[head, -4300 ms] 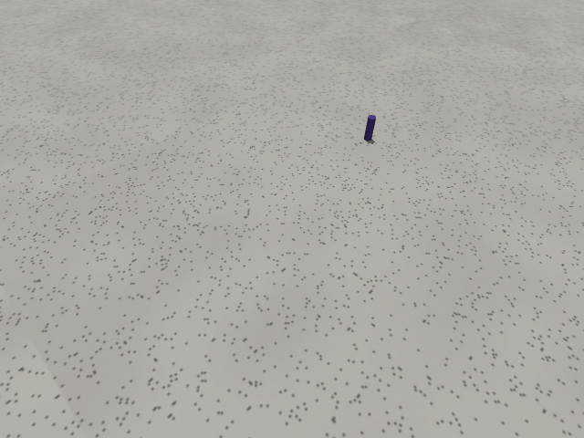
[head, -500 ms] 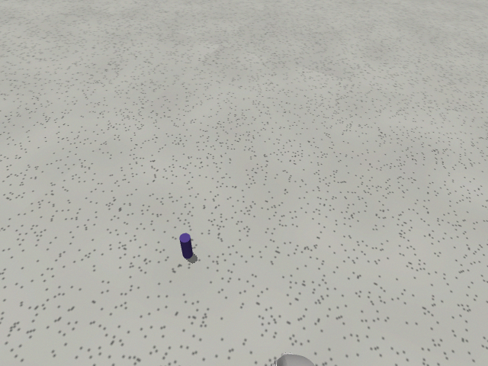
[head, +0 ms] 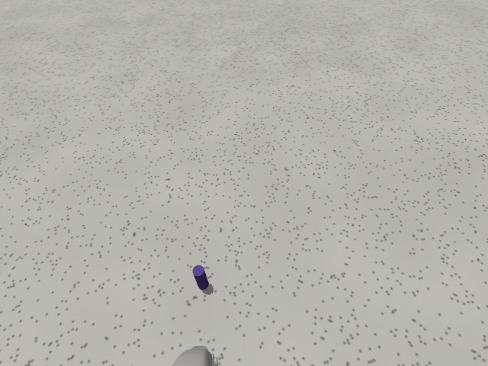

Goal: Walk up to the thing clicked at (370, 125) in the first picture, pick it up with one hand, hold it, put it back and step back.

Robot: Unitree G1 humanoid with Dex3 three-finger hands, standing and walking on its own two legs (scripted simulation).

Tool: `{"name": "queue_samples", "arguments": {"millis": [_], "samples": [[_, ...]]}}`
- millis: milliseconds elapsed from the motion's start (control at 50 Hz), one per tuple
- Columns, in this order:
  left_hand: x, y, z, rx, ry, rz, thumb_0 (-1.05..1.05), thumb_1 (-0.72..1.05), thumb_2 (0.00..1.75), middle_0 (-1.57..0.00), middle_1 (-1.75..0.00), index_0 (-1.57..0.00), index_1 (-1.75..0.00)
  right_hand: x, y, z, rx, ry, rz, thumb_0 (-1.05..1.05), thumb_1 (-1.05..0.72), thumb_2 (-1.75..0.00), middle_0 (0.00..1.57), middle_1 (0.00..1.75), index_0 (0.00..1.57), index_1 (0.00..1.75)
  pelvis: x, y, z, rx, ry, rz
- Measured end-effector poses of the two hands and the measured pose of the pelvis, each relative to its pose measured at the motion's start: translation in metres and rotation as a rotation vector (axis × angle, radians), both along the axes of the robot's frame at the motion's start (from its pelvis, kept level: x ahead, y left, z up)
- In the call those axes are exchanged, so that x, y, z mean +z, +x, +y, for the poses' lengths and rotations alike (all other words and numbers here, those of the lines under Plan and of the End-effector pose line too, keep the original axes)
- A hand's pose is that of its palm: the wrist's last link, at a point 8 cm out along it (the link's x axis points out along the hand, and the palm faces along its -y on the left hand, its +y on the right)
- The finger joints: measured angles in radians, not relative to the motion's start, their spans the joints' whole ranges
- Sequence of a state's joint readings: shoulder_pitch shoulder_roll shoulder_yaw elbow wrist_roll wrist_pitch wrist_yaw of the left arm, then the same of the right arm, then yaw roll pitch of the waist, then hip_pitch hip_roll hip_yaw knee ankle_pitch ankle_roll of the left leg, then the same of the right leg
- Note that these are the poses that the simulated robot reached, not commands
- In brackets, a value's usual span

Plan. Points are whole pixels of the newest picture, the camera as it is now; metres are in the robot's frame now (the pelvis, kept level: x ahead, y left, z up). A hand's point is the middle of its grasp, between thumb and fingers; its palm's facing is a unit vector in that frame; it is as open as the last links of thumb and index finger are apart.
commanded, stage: walk up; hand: left
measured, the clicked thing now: (200, 277) +0.54 +0.22 -0.70
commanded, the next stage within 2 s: stand in 1.66 s
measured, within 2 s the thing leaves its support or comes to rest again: neither
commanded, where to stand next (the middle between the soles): +0.14 +0.02 m, yaw -2 degrees
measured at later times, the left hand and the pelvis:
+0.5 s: hand out of the picture +0.13 +0.29 -0.16, palm faces -0.07 -0.91 -0.40, open 7.4 cm; pelvis +0.08 +0.02 -0.01, yaw -2 degrees
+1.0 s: hand (116, 326) +0.22 +0.26 -0.14, palm faces -0.05 -0.94 -0.32, open 7.4 cm; pelvis +0.10 +0.02 +0.01, yaw -2 degrees
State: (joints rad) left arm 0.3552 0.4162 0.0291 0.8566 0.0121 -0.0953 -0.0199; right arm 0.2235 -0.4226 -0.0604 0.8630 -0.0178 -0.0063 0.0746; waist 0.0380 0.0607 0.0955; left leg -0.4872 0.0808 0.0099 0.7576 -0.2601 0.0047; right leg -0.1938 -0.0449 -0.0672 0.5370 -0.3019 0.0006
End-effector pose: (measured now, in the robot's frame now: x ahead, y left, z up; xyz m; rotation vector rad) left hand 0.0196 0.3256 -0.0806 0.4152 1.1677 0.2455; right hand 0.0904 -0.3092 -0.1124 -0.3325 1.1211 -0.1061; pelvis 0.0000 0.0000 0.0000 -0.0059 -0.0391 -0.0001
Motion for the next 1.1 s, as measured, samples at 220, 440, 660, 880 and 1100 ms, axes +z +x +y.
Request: {"name": "queue_samples", "arguments": {"millis": [220,440,660,880,1100], "samples": [[-0.043,0.065,0.025,-0.02,-0.067,0.026,0.01,0.9,0.9,-0.21,-0.3,-0.2,-0.3,0.012,0.048,0.035,-0.026,-0.056,-0.068,0.01,-0.9,-0.9,0.21,0.3,0.2,0.3,-0.013,0.042,0.031,-0.01,-0.003,-0.009],[-0.039,0.093,0.015,-0.015,-0.031,0.061,0.01,0.9,0.9,-0.21,-0.3,-0.21,-0.3,-0.011,0.046,0.018,-0.098,-0.05,0.027,0.01,-0.9,-0.9,0.21,0.3,0.2,0.3,-0.016,0.071,0.023,-0.027,-0.006,-0.002],[-0.028,0.158,-0.003,-0.034,-0.082,-0.004,0.01,0.9,0.9,-0.21,-0.3,-0.21,-0.3,-0.014,0.058,0.039,-0.1,0.012,0.085,0.01,-0.9,-0.9,0.21,0.3,0.2,0.3,-0.002,0.091,0.022,-0.028,0.005,0.004],[-0.022,0.196,-0.016,-0.045,-0.119,-0.046,0.01,0.9,0.9,-0.21,-0.3,-0.21,-0.3,0.005,0.081,0.028,-0.117,-0.026,0.054,0.01,-0.9,-0.9,0.21,0.3,0.2,0.3,0.009,0.099,0.021,-0.029,0.006,-0.001],[-0.023,0.18,-0.013,-0.015,-0.123,0.02,0.01,0.9,0.9,-0.21,-0.3,-0.2,-0.3,0.011,0.084,0.024,-0.122,-0.04,0.067,0.01,-0.9,-0.9,0.21,0.3,0.2,0.3,0.014,0.102,0.021,-0.028,0.004,0.004]]}}
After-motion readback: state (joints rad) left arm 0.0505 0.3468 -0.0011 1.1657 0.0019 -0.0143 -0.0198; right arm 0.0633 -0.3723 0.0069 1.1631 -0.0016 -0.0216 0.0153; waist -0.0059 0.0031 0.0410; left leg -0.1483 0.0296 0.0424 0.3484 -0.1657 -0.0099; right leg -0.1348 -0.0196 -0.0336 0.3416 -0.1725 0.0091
